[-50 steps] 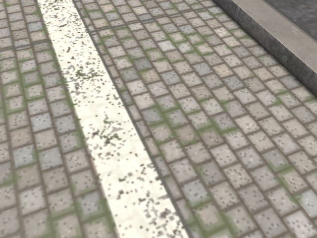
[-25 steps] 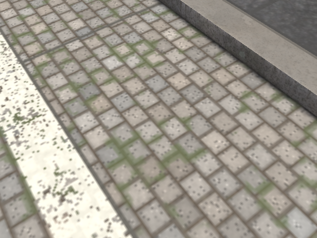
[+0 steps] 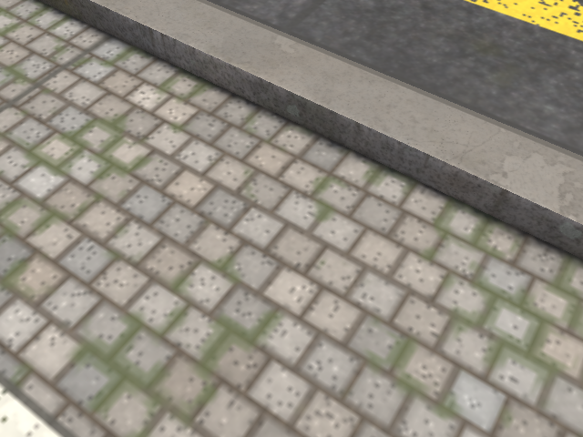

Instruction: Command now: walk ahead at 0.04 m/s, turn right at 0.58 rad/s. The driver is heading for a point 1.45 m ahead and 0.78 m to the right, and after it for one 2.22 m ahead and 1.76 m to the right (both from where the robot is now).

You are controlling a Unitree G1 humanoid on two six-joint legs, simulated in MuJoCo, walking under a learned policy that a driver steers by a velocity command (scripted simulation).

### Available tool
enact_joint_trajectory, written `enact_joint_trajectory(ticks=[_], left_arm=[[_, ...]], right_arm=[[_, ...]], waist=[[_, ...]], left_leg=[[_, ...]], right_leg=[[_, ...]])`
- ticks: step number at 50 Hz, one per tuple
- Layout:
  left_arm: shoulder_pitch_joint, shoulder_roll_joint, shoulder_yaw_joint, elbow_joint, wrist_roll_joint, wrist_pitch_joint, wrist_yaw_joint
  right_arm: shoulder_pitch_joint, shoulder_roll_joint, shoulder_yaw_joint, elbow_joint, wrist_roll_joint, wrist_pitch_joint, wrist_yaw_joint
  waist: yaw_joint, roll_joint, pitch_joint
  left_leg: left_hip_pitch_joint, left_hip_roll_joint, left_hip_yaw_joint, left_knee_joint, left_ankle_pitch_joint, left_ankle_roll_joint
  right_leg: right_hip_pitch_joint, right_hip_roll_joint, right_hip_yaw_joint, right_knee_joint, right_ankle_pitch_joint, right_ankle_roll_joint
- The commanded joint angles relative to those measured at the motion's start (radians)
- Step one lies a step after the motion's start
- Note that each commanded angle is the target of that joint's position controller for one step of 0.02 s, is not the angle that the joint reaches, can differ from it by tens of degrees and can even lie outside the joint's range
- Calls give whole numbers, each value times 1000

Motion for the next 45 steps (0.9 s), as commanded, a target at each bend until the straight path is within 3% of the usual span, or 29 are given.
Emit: enact_joint_trajectory(ticks=[1,3,5,6,7,8,9,10,11,12,13,15,20,25,28,30,31,32,33,34,35,36,38,41,45], left_arm=[[30,68,16,-72,1,-10,-13],[27,78,21,-77,1,-8,-22],[63,75,26,-68,3,-8,-31],[99,82,33,-51,5,-9,-32],[133,116,47,-45,10,-10,-26],[143,229,71,-66,13,-12,-6],[114,271,73,-98,42,-29,-11],[86,232,64,-96,54,-50,-15],[31,201,55,-96,40,-63,-14],[-10,166,45,-102,22,-65,-10],[-33,148,36,-107,11,-64,-5],[-24,128,25,-110,15,-60,3],[16,155,39,-105,9,-48,15],[-8,171,47,-118,8,-34,3],[-40,168,48,-125,-6,-27,-2],[-71,151,44,-132,-20,-23,4],[-32,105,32,-133,-8,-24,5],[16,89,30,-148,-9,-32,3],[15,180,58,-134,10,-42,4],[22,215,75,-111,1,-40,0],[34,197,76,-88,-3,-30,2],[36,173,72,-80,-1,-21,4],[13,124,56,-90,-10,-14,-3],[-61,91,39,-125,-13,-18,-7],[-72,72,23,-143,-2,-19,-24]], right_arm=[[-48,-186,-53,-64,8,-3,-1],[-39,-197,-58,-53,17,2,4],[-50,-203,-60,-43,34,8,6],[-34,-189,-58,-31,40,11,5],[10,-155,-53,-8,41,16,8],[31,-88,-34,-29,0,16,17],[-71,-127,-46,-77,-3,8,7],[-109,-157,-57,-80,13,7,1],[-84,-163,-64,-66,21,10,-4],[-56,-160,-68,-39,13,13,-12],[-38,-162,-70,-32,5,16,-15],[-23,-147,-68,-31,13,11,-9],[-77,-115,-50,-48,22,1,2],[-67,-128,-51,-49,32,-12,22],[-30,-134,-54,-46,34,-24,34],[38,-148,-64,-24,26,-31,36],[66,-208,-78,-27,11,-27,31],[41,-284,-91,-27,-8,-15,28],[31,-231,-81,-46,-16,-20,25],[-17,-179,-64,-62,-9,-22,17],[-61,-152,-57,-70,2,-18,11],[-71,-140,-52,-74,15,-16,6],[-44,-144,-48,-67,14,-7,-4],[21,-169,-57,-54,6,8,-14],[9,-223,-74,-53,16,17,-1]], waist=[[3,170,-193],[3,174,-184],[35,166,-182],[46,151,-183],[49,65,-154],[8,-249,-136],[60,-267,-128],[63,-173,-123],[26,-139,-107],[9,-101,-122],[-1,-112,-128],[-8,-111,-165],[28,-125,-165],[35,-146,-164],[17,-150,-176],[-23,-123,-186],[-5,12,-218],[50,295,-161],[19,257,-153],[36,184,-135],[51,151,-113],[42,148,-101],[23,157,-90],[-29,188,-112],[-37,204,-136]], left_leg=[[128,274,-167,-154,86,210],[140,287,-153,-140,53,196],[132,282,-119,-85,21,153],[99,261,-88,-32,-19,111],[9,212,-27,91,-124,31],[-250,67,88,418,-436,-85],[-370,-30,-67,617,-569,-104],[-371,-9,-137,705,-493,-88],[-375,5,-156,711,-392,-76],[-365,14,-163,707,-332,-80],[-343,7,-158,725,-288,-91],[-298,-13,-156,743,-242,-105],[-264,-32,-173,479,-226,-124],[-124,-62,-182,308,-282,-110],[-42,-72,-183,155,-250,-90],[129,-38,-176,-62,-36,-57],[264,133,-310,-82,59,7],[298,326,-545,-103,281,168],[241,418,-610,-113,304,269],[212,363,-509,-101,269,243],[199,286,-408,-89,211,189],[211,252,-352,-85,194,166],[215,216,-261,-94,242,169],[318,239,-226,-97,262,191],[282,271,-162,-95,283,191]], right_leg=[[111,-16,-32,-100,37,-20],[145,-9,-52,-181,41,-41],[228,13,-85,-342,116,-78],[300,38,-94,-425,159,-106],[377,9,-5,-542,249,-152],[497,-254,368,-614,522,-264],[388,-353,521,-666,533,-422],[359,-299,450,-684,442,-396],[350,-241,374,-671,396,-331],[360,-201,332,-655,379,-285],[348,-182,304,-645,441,-276],[357,-156,283,-629,530,-281],[426,-138,331,-595,495,-286],[369,-131,438,-572,500,-301],[381,-107,495,-536,552,-283],[308,-47,471,-483,438,-218],[186,26,384,-343,188,-161],[-44,204,172,-166,-202,-93],[-83,139,152,81,-263,-40],[-81,109,151,181,-190,-25],[-84,98,137,220,-127,-8],[-111,96,129,256,-73,6],[-115,86,77,246,-18,26],[-136,47,33,98,1,44],[17,8,-29,-107,-5,27]])
Keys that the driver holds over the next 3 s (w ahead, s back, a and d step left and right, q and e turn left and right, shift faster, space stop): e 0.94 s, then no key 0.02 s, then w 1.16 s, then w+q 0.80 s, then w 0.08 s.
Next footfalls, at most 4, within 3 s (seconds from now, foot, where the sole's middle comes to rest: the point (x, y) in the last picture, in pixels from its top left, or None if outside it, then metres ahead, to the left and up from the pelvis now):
0.14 right None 0.05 -0.14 -0.77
0.62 left None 0.11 0.08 -0.77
1.04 right None -0.03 -0.16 -0.77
1.58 left None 0.38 -0.18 -0.77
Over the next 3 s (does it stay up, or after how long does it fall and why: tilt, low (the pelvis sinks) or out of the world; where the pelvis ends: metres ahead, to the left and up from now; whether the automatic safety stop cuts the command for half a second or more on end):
stays up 0.84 -0.58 0.00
